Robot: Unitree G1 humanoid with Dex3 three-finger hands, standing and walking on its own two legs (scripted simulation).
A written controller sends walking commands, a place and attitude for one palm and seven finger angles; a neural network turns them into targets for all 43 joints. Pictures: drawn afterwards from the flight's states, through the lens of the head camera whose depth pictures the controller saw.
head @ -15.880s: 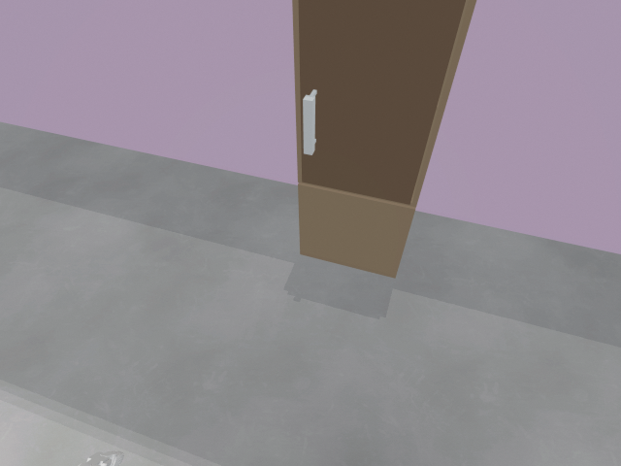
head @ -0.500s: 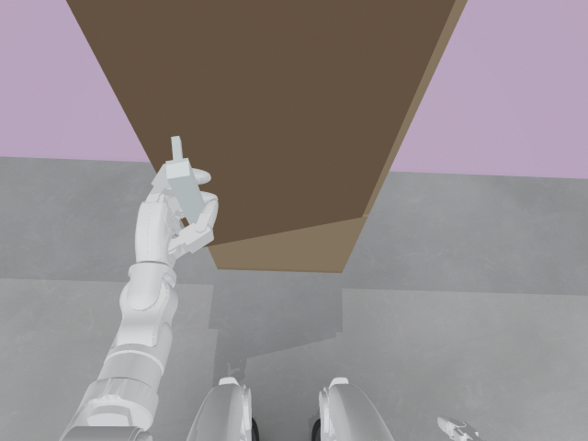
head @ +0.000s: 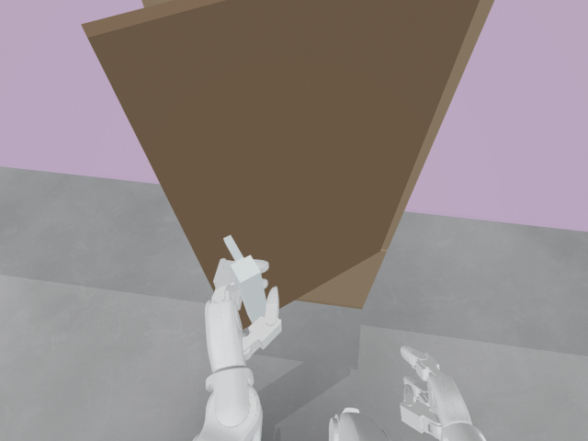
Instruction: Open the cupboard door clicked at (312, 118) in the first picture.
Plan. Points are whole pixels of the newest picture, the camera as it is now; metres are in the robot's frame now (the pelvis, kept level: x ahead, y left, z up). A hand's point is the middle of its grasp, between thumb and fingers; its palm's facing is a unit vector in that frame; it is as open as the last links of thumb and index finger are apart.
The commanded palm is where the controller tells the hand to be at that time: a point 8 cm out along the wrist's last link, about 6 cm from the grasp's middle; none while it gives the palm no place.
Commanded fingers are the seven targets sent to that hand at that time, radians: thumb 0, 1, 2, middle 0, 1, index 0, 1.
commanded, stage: pull the door open along its arc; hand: left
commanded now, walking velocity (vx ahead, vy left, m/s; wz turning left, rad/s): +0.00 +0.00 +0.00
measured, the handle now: (245, 283) +0.33 +0.08 +0.01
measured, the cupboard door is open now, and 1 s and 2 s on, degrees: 39 42 45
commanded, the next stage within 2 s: open thumb and fingers to let go in 0.16 s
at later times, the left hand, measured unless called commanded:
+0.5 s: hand (280, 329) +0.27 +0.03 +0.01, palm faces +0.28 -0.96 -0.04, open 7.3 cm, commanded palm +0.21 +0.07 +0.01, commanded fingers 0.00 -0.01 0.51 -0.34 -1.25 -0.34 -1.25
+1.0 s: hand (270, 336) +0.26 +0.04 +0.01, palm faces +0.24 -0.97 -0.03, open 14.6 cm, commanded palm +0.21 +0.08 +0.01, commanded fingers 0.00 -0.50 0.30 -0.17 -0.40 -0.17 -0.40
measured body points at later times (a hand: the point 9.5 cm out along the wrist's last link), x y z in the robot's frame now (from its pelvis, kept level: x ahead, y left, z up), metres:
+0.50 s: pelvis +0.00 -0.03 -0.01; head +0.08 -0.06 +0.43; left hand +0.25 +0.08 +0.02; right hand +0.19 -0.25 -0.12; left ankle +0.02 +0.14 -0.63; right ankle -0.01 -0.07 -0.63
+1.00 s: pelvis -0.02 -0.01 -0.02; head +0.06 -0.03 +0.43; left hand +0.24 +0.09 +0.01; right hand +0.17 -0.23 -0.12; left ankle +0.02 +0.14 -0.63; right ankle -0.01 -0.07 -0.63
